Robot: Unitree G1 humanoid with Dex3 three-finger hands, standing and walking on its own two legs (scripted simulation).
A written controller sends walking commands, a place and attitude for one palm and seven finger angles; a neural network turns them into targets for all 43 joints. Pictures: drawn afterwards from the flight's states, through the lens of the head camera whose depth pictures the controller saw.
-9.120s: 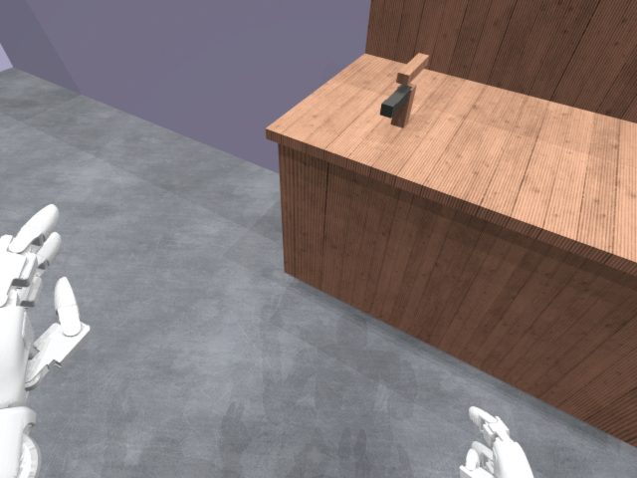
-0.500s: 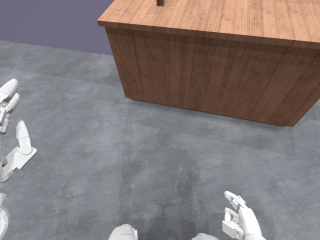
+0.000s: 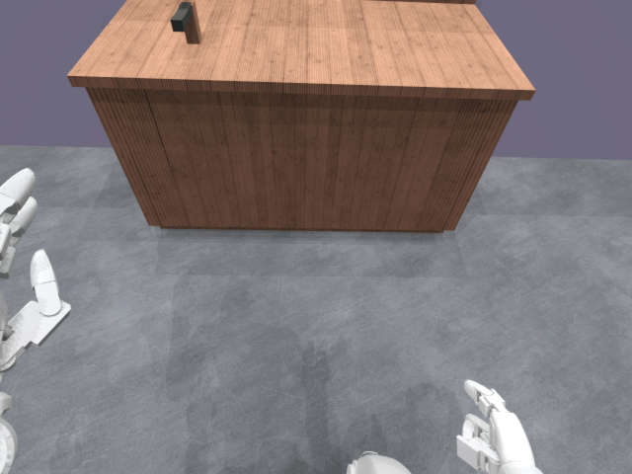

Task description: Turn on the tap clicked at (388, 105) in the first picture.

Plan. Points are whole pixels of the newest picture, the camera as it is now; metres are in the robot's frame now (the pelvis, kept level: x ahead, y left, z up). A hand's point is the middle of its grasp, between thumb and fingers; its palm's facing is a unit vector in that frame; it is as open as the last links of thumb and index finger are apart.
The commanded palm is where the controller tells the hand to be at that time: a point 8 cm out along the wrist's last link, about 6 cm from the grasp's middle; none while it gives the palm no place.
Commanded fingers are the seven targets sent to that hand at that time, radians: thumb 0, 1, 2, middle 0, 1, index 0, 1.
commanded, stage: turn to face it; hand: left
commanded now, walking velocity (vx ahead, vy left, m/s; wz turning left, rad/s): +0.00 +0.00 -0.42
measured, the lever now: (178, 24) +1.07 +0.46 +0.05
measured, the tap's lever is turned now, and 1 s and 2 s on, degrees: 0 0 0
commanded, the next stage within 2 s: take the last steps up to it in 0.32 s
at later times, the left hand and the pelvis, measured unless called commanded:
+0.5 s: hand (170, 318) +0.21 +0.15 +0.18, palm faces +0.20 -0.86 -0.48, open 7.4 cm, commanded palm +0.16 +0.21 +0.18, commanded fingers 0.00 0.90 0.90 -0.20 -0.30 -0.20 -0.30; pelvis -0.05 -0.04 +0.00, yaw -11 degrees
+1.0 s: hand (130, 296) +0.23 +0.20 +0.17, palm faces +0.28 -0.87 -0.42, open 7.4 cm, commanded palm +0.19 +0.25 +0.18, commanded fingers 0.00 0.90 0.90 -0.20 -0.30 -0.20 -0.30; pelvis -0.01 -0.01 +0.00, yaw -9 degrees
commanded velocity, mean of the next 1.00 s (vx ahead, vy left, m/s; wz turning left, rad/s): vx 0.18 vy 0.09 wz -0.08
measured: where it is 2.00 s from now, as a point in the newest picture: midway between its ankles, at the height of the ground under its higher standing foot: outside the picture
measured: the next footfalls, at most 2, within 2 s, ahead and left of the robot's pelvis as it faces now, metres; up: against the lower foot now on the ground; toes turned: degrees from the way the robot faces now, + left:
right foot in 0.16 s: +0.02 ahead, -0.16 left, +0.00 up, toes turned -17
left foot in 0.46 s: +0.01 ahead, +0.08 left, +0.00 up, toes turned -4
